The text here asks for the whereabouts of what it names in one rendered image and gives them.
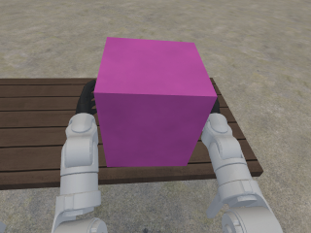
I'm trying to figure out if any left robot hand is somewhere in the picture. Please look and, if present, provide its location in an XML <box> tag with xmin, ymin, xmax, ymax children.
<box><xmin>75</xmin><ymin>80</ymin><xmax>97</xmax><ymax>115</ymax></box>

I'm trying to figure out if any left robot forearm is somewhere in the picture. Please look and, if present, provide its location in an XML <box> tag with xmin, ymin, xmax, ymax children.
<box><xmin>51</xmin><ymin>113</ymin><xmax>101</xmax><ymax>233</ymax></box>

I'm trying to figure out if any robot left upper arm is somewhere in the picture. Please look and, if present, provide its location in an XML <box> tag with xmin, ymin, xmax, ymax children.
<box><xmin>53</xmin><ymin>217</ymin><xmax>108</xmax><ymax>233</ymax></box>

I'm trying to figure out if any table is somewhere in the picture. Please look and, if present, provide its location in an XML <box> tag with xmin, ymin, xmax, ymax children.
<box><xmin>0</xmin><ymin>78</ymin><xmax>264</xmax><ymax>233</ymax></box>

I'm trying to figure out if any carton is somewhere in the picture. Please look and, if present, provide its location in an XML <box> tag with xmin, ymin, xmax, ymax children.
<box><xmin>93</xmin><ymin>37</ymin><xmax>218</xmax><ymax>167</ymax></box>

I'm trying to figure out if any right robot hand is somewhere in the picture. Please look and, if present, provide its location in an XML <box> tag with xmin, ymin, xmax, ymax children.
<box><xmin>210</xmin><ymin>86</ymin><xmax>221</xmax><ymax>114</ymax></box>

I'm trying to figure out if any right robot forearm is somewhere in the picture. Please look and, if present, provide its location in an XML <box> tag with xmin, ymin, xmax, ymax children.
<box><xmin>201</xmin><ymin>113</ymin><xmax>283</xmax><ymax>233</ymax></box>

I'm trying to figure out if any robot right upper arm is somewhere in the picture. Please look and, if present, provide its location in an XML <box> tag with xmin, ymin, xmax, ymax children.
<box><xmin>222</xmin><ymin>206</ymin><xmax>282</xmax><ymax>233</ymax></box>

